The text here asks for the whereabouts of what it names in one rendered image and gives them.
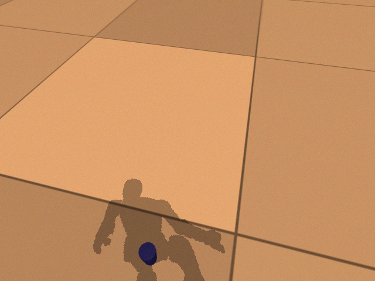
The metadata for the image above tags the cup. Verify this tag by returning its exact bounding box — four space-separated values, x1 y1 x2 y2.
138 242 157 266

